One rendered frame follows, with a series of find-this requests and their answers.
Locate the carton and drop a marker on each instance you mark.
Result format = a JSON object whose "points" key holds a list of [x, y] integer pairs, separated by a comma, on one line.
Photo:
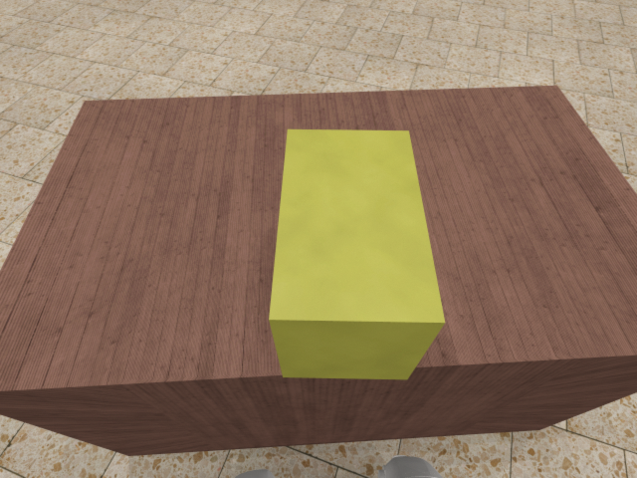
{"points": [[355, 291]]}

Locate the robot right thigh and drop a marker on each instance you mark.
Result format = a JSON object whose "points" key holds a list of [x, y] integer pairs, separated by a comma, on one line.
{"points": [[408, 467]]}

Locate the pedestal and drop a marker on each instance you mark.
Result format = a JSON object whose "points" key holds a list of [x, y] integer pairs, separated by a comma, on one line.
{"points": [[135, 300]]}

